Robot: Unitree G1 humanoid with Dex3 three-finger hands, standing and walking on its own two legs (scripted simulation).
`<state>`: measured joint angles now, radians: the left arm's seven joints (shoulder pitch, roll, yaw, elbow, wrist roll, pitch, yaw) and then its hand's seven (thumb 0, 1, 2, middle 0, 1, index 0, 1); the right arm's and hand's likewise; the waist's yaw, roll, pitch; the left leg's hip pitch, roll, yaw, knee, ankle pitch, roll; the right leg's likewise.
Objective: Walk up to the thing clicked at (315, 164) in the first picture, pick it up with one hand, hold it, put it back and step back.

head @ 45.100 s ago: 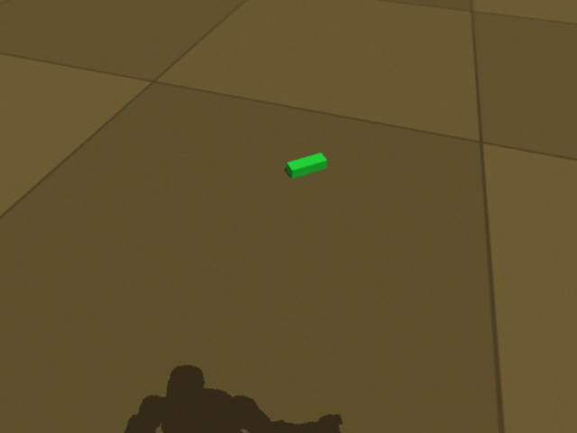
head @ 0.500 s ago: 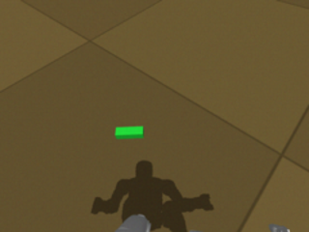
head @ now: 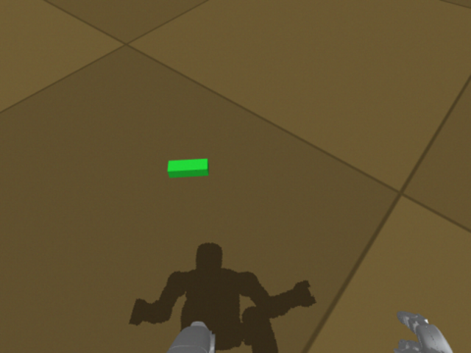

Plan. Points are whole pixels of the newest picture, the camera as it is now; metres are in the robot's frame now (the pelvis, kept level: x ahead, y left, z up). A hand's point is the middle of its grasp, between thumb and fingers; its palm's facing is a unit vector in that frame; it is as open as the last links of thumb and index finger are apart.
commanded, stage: step back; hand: left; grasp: from above
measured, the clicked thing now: (188, 168) +1.00 +0.29 -0.72
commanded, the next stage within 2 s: stand in 1.16 s
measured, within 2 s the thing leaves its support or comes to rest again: neither
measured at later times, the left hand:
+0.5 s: hand out of the picture -0.03 +0.28 -0.13, palm faces +0.09 -0.91 -0.40, open 7.3 cm
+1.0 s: hand out of the picture +0.02 +0.29 -0.14, palm faces +0.09 -0.93 -0.36, open 7.3 cm
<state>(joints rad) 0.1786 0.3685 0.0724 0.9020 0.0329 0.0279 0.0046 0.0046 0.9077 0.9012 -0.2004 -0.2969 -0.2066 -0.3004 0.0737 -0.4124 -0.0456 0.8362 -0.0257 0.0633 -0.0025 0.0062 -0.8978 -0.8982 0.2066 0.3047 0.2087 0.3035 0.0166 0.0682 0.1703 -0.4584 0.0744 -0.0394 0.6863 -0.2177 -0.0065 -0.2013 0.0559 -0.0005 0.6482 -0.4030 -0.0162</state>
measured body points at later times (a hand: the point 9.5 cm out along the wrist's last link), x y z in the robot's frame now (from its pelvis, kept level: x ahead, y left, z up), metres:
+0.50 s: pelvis -0.07 +0.00 +0.01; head -0.07 +0.00 +0.46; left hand -0.04 +0.33 -0.10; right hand +0.01 -0.30 -0.11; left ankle -0.08 +0.14 -0.71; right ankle -0.03 -0.11 -0.71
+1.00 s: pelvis -0.03 +0.02 +0.02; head -0.01 +0.03 +0.47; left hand +0.01 +0.34 -0.11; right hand +0.09 -0.26 -0.10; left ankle -0.03 +0.15 -0.71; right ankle -0.03 -0.11 -0.71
